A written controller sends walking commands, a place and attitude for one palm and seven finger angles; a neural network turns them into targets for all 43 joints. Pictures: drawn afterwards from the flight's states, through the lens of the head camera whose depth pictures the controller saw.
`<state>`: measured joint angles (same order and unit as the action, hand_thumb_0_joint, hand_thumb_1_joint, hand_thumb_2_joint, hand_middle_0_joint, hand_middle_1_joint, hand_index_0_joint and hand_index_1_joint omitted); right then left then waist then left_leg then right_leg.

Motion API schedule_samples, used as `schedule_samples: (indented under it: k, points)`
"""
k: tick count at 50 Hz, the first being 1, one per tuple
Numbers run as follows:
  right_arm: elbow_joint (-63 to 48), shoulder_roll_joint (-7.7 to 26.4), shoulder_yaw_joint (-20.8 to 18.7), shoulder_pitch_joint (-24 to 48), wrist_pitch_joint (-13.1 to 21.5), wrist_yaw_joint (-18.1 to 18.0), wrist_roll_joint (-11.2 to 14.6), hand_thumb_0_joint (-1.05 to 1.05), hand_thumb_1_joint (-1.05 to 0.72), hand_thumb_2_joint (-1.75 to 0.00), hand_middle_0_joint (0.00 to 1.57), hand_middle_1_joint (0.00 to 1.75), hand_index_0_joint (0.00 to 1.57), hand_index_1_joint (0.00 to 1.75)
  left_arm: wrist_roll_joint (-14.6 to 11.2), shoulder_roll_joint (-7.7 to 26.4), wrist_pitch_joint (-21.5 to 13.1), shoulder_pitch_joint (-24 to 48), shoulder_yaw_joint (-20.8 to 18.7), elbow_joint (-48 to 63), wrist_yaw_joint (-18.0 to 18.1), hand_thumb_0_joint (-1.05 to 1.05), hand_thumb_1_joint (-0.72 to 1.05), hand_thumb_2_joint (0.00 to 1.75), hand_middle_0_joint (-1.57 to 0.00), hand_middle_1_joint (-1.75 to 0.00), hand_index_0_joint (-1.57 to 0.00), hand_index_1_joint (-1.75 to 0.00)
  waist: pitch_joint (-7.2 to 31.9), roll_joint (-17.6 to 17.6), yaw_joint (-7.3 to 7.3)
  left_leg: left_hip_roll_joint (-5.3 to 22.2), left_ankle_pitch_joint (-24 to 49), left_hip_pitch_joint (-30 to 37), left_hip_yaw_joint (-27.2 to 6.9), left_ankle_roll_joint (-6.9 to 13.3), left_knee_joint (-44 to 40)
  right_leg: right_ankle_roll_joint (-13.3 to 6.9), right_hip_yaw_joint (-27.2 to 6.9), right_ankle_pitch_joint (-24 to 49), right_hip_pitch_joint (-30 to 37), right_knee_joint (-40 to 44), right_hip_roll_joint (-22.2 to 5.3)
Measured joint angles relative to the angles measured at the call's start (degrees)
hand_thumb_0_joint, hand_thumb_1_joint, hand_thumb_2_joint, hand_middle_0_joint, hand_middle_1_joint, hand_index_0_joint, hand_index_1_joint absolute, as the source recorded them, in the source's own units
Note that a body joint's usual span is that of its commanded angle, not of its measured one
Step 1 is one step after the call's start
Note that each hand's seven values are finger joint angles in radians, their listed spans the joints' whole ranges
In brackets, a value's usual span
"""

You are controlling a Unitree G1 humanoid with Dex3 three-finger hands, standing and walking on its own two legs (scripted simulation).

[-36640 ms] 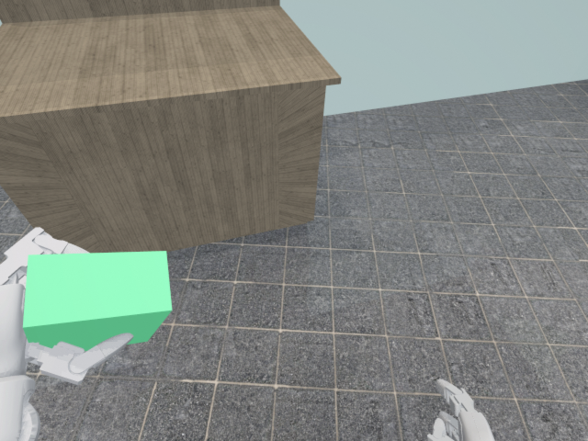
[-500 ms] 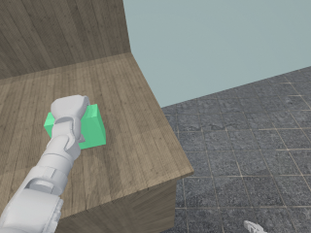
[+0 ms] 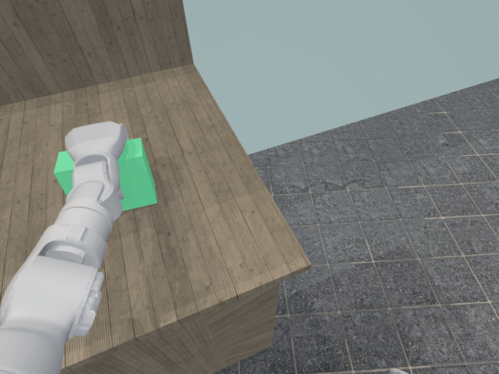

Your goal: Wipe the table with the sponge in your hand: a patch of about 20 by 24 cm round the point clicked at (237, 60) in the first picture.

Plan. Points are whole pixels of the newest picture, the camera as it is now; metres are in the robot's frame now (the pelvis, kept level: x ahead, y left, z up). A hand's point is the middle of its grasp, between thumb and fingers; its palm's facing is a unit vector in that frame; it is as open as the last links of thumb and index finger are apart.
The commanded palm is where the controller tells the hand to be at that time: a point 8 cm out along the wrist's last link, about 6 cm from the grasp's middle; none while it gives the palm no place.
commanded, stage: slide back across to the first lane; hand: left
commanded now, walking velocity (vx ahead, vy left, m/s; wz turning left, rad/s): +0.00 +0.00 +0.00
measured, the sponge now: (114, 186) +0.43 +0.27 +0.05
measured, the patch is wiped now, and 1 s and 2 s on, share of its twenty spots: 0.95 0.95 0.95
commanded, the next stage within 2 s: wipe back along the first lane in 0.58 s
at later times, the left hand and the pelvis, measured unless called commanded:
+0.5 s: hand (74, 174) +0.42 +0.32 +0.09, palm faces -0.07 -0.03 -1.00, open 10.3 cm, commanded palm +0.40 +0.32 +0.15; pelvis +0.03 +0.01 +0.01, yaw +0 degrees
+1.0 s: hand (49, 192) +0.39 +0.35 +0.09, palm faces -0.05 -0.04 -1.00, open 10.3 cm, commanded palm +0.36 +0.33 +0.13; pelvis +0.03 +0.02 +0.01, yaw +1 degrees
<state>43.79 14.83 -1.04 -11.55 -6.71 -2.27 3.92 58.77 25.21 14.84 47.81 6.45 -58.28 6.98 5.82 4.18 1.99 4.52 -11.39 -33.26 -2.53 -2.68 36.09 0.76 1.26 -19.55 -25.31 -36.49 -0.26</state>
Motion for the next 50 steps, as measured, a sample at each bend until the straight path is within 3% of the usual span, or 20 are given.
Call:
schedule_samples:
  k: [12, 17, 30, 41, 50]
  points:
    - [-0.69, 0.5, -0.49, -2.51, -0.8, 0.15, 0.16, 0.01, -0.91, -0.9, 0.2, 0.3, 0.2, 0.3, 0.6, 3.67, -1.89, -6.49, -5.4, 5.57, -0.95, 0.02, -0.53, 1.05, -0.71, -1.32, -0.74, -1.3, -0.39, -0.07, 0.95, 0.29, -0.8, 2.5, 1.37, 0.4, -1.18, 0.42, -1.26, 0.43, 2.59, 2.6, 0.08]
    - [-1.12, 0.77, -0.81, -2.25, -0.39, 0.06, 0.36, 0.01, -0.91, -0.9, 0.2, 0.3, 0.2, 0.3, -0.8, 4.86, -1.9, -9.61, -5.34, 9.24, -2.45, 0.01, -0.53, 1.05, -0.7, -1.33, -0.73, -1.31, -0.79, -0.16, 0.02, -0.04, -1.01, 4.06, 1.27, 0.49, -1.96, 0.59, -1.03, 0.49, 4.63, 4.13, -0.24]
    - [-3.74, 0.44, -0.38, 3.23, -0.39, -0.01, 0.1, 0.01, -0.91, -0.9, 0.2, 0.3, 0.2, 0.3, -0.91, 5.24, -4.18, -16.09, -6.1, 17.96, -5.15, 0.01, -0.52, 1.05, -0.69, -1.34, -0.72, -1.32, -1.2, -0.65, -2.5, -0.86, -1.8, 6.74, 0.93, 0.73, -2.78, 0.87, -0.43, 0.18, 8.25, 6.32, -1.01]
    - [-5.19, 0.59, -0.17, 3.86, -0.6, -0.2, -0.11, 0.0, -0.9, -0.9, 0.2, 0.3, 0.2, 0.3, -1.47, 7.51, -4.77, -19.09, -7.22, 21.7, -7.52, 0.01, -0.52, 1.05, -0.69, -1.34, -0.72, -1.32, -1.73, -0.73, -3.45, -1.15, -2.08, 7.16, 0.36, 0.87, -2.72, 0.99, 0.21, 0.22, 9.44, 7.3, -1.19]
    - [-4.62, 0.86, -0.27, 2.5, -1.59, 0.15, 0.01, 0.01, -0.9, -0.9, 0.2, 0.3, 0.2, 0.3, -2.99, 6.25, -3.24, -25.02, -7.32, 28.8, -6.01, 0.0, -0.51, 1.05, -0.67, -1.36, -0.69, -1.35, -1.76, -0.45, -3.6, -1.48, -2.31, 7.56, 0.68, 1.25, -2.41, 1.36, -0.05, 0.25, 9.94, 7.34, -1.56]
